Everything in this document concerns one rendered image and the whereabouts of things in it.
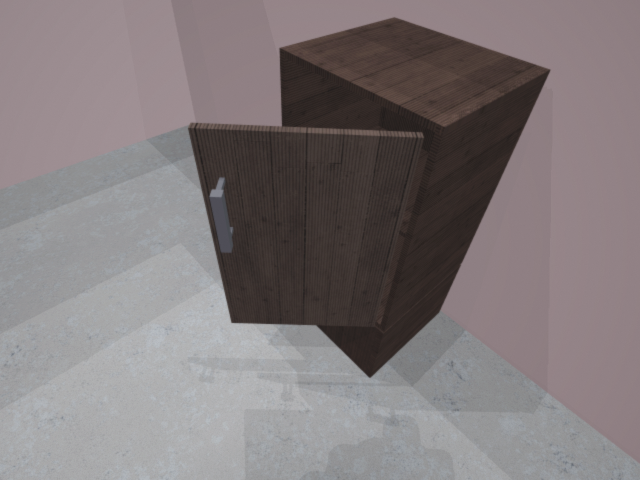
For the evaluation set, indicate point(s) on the handle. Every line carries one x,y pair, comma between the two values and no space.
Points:
220,214

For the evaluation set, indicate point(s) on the cupboard door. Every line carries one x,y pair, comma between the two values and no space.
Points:
316,214

